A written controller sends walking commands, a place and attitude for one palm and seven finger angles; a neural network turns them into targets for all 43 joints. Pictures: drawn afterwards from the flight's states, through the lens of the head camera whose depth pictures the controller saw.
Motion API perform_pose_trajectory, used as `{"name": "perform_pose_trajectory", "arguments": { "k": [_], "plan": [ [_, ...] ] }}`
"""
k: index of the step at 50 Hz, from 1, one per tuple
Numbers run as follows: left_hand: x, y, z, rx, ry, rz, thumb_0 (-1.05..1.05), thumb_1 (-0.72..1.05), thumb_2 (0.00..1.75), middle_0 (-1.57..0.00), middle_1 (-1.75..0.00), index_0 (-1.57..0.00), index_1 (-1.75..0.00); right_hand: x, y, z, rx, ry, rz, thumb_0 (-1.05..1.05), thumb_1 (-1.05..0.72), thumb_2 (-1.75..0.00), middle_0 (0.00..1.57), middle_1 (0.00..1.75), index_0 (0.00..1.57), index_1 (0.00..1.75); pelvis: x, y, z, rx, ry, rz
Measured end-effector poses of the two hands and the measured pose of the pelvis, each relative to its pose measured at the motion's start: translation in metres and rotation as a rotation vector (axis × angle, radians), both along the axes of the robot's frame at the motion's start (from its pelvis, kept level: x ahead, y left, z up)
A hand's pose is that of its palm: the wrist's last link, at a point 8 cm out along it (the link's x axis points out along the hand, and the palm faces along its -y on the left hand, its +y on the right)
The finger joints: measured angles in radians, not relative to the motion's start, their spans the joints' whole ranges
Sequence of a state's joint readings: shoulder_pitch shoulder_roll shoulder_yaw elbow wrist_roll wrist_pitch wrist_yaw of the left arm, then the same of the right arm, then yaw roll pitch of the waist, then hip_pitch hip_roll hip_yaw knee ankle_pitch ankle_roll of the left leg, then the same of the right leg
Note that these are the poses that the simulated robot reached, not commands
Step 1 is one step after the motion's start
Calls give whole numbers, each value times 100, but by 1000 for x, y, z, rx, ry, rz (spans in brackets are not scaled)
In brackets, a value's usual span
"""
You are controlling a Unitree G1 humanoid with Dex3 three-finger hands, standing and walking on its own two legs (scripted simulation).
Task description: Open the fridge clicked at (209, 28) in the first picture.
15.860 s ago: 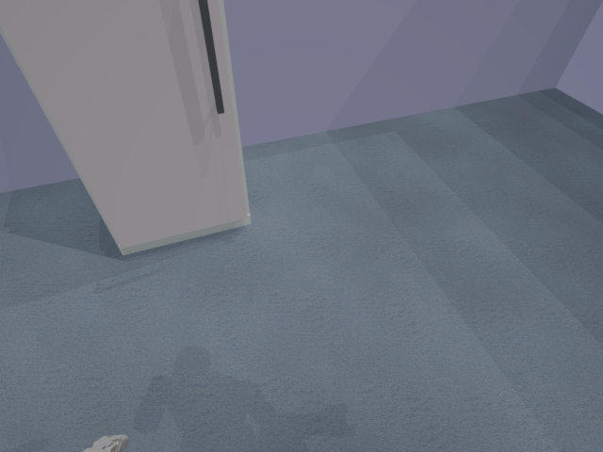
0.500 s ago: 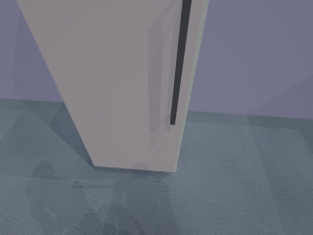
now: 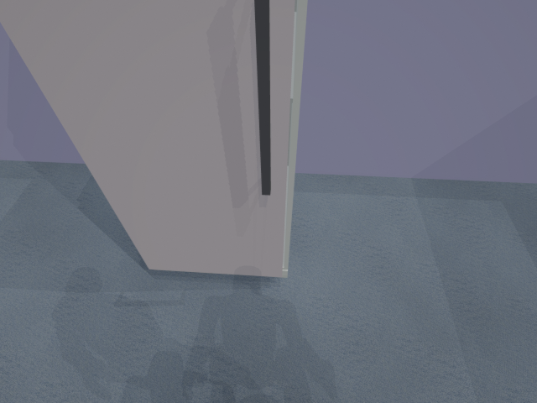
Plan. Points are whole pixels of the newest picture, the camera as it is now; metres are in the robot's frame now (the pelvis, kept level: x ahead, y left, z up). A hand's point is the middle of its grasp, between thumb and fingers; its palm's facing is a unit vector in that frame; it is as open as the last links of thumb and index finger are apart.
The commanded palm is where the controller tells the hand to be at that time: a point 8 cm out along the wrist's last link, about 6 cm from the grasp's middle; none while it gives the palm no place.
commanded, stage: come to a stop and stand still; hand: right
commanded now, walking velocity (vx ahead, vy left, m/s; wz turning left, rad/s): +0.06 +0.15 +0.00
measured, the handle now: (265, 98) +0.62 +0.04 +0.13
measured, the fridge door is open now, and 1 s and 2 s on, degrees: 0 0 0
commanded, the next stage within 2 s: look again from close up in 0.14 s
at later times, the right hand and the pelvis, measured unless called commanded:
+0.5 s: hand out of the picture +0.04 -0.13 -0.17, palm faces +0.01 +0.98 -0.20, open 7.3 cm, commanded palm none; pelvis +0.04 +0.04 +0.01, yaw +1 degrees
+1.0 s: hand out of the picture +0.03 -0.15 -0.16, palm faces +0.00 +0.98 -0.19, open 7.4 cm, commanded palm none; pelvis +0.03 +0.03 +0.01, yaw +1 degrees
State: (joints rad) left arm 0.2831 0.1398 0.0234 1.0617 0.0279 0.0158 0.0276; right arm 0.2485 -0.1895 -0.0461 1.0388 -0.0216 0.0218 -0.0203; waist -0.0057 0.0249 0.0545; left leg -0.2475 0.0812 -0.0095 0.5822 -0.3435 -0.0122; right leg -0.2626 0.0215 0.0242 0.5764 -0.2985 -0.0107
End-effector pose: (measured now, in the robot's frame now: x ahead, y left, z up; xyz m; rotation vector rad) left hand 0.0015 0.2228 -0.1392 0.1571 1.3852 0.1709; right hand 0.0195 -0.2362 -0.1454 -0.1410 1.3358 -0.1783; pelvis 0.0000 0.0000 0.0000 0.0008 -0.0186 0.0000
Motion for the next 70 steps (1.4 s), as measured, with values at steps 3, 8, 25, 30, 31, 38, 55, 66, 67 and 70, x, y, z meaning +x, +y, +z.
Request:
{"name": "perform_pose_trajectory", "arguments": {
  "k": [3, 8, 25, 30, 31, 38, 55, 66, 67, 70],
  "plan": [
    [0, -7, 1, -12, 26, -8, 1, 93, 90, -20, -30, -20, -30, 6, -6, 6, -11, -12, 9, 0, -91, -90, 19, 30, 19, 30, 3, -1, 4, -7, 11, -4],
    [3, 3, 4, -15, 22, 30, 2, 93, 90, -21, -30, -20, -30, 5, 0, 10, -15, 49, 42, 0, -91, -90, 19, 30, 19, 30, 13, 9, 7, -17, 26, 18],
    [43, 43, -1, -13, 13, 16, 0, 91, 90, -20, -30, -20, -30, 18, 57, 10, 10, 74, 26, 2, -94, -90, 20, 30, 20, 30, 37, 42, 8, -6, 22, 12],
    [51, 46, 0, -10, -3, 5, 1, 92, 90, -20, -30, -20, -30, 21, 57, 12, 4, 55, 22, 1, -93, -90, 20, 30, 20, 30, 38, 43, 9, -4, 13, 10],
    [52, 46, 0, -10, -6, 4, 1, 92, 90, -20, -30, -20, -30, 21, 56, 12, 3, 52, 22, 1, -93, -90, 20, 30, 20, 30, 38, 42, 9, -4, 12, 11],
    [48, 42, 2, -9, -13, 2, 0, 92, 90, -20, -30, -20, -30, 21, 52, 12, 5, 38, 25, 1, -92, -90, 20, 30, 20, 30, 35, 39, 10, -3, 3, 13],
    [2, 11, 3, -41, 56, 26, 0, 91, 90, -20, -30, -20, -30, 6, 37, 12, 19, 55, 37, 0, -91, -90, 20, 30, 20, 30, 22, 21, 12, -3, -2, 21],
    [-11, -3, 3, -48, 59, 37, 0, 90, 90, -20, -30, -20, -30, -5, 30, 10, 29, 65, 35, 0, -91, -90, 20, 30, 20, 30, 15, 11, 12, -3, -4, 24],
    [-11, -4, 3, -48, 58, 37, 0, 90, 90, -20, -30, -20, -30, -6, 30, 10, 30, 66, 34, 0, -91, -90, 20, 30, 20, 30, 14, 10, 12, -3, -4, 24],
    [-12, -6, 4, -46, 52, 39, 0, 90, 90, -20, -30, -20, -30, -10, 29, 9, 32, 70, 33, 0, -91, -90, 20, 30, 20, 30, 13, 8, 12, -4, -5, 25]
  ]
}}
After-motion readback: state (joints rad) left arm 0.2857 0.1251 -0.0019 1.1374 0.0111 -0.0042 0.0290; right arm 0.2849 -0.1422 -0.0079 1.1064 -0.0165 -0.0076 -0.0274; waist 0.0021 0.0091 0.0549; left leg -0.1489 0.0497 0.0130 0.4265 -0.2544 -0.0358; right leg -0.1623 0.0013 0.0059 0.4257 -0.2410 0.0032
